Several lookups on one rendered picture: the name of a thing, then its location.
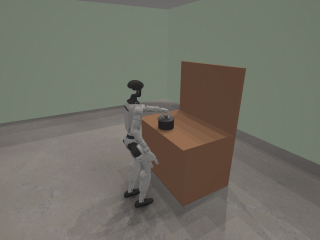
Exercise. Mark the left robot forearm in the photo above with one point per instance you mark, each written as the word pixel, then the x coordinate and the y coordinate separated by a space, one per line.
pixel 153 108

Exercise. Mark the pot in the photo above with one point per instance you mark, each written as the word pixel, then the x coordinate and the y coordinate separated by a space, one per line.
pixel 166 126

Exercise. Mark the left robot hand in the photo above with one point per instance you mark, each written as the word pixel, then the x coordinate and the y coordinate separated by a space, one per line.
pixel 164 110

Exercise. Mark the robot right upper arm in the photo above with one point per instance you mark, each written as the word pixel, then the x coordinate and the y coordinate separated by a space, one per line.
pixel 137 114

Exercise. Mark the right robot hand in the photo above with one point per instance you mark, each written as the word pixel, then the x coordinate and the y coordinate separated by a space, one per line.
pixel 151 157

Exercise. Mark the right robot foot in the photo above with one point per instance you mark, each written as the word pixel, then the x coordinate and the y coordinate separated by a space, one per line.
pixel 146 201

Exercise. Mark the right robot forearm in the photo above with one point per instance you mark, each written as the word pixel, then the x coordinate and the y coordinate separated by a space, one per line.
pixel 138 138

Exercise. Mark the table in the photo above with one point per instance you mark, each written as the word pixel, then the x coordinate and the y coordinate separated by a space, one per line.
pixel 195 157

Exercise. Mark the robot left upper arm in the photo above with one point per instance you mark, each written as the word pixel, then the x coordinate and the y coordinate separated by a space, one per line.
pixel 143 107

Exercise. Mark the humanoid robot torso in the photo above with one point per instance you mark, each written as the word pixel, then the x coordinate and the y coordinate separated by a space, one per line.
pixel 128 117

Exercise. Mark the lid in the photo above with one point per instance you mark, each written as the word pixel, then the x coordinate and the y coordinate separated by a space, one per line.
pixel 166 120

